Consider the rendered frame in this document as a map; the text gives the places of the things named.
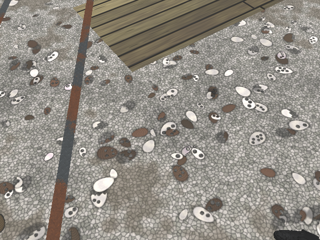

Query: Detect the robot right hand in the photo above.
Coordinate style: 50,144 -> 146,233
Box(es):
273,229 -> 320,240

